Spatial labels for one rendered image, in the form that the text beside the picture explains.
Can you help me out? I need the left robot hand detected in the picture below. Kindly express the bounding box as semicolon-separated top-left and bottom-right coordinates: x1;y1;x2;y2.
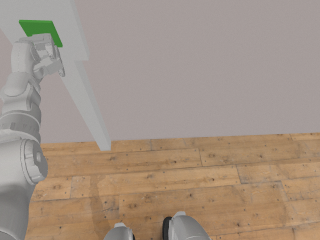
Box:
10;33;65;84

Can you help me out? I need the button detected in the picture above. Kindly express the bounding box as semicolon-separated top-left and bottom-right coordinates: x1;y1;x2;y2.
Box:
19;19;63;48

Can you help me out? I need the panel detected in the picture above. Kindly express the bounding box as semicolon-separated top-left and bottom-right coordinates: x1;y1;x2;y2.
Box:
0;0;111;151

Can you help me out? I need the left robot forearm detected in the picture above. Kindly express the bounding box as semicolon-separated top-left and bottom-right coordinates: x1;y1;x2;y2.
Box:
0;72;42;145

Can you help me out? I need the left robot upper arm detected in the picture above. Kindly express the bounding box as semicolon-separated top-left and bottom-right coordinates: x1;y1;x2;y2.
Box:
0;138;48;240

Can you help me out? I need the right robot shin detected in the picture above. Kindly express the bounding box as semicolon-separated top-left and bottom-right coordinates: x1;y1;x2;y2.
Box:
168;211;186;240

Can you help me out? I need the robot left thigh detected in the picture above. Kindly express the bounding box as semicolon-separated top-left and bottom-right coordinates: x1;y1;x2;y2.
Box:
103;226;133;240

